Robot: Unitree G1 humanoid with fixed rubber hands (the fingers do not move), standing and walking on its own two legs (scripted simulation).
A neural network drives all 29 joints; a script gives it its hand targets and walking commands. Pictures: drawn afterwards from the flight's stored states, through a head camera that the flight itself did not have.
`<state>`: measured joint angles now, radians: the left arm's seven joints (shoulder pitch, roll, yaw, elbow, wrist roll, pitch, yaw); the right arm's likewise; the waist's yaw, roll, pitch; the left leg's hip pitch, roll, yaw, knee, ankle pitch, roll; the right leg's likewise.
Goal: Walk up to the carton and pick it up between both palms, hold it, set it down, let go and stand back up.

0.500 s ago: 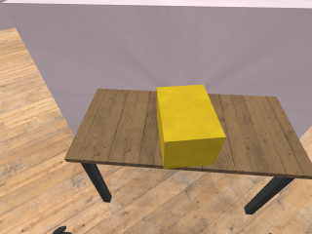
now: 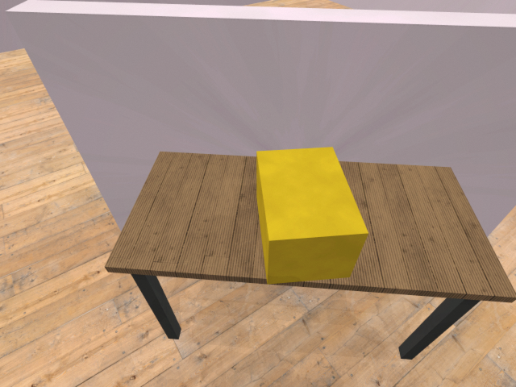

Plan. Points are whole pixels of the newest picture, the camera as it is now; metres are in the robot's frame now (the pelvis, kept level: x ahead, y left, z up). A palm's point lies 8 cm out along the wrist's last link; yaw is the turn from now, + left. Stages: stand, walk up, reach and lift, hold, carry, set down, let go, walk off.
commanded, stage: stand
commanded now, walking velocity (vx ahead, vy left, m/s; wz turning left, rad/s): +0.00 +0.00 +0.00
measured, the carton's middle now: (301, 212) +0.56 -0.07 -0.12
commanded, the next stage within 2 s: none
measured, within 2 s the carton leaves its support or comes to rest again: neither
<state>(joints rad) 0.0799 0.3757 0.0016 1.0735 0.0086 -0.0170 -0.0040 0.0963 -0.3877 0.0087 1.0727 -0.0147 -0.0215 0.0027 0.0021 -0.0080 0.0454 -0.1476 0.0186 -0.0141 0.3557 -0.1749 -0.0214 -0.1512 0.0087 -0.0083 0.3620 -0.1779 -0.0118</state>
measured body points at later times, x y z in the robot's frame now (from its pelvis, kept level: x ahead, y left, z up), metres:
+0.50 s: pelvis +0.01 +0.00 +0.00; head +0.02 +0.00 +0.45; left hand +0.10 +0.31 -0.12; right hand +0.11 -0.31 -0.12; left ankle +0.01 +0.13 -0.75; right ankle +0.01 -0.11 -0.75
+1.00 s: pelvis +0.02 +0.00 +0.00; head +0.02 +0.01 +0.45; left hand +0.12 +0.31 -0.12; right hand +0.12 -0.32 -0.11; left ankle +0.01 +0.13 -0.75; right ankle +0.01 -0.11 -0.75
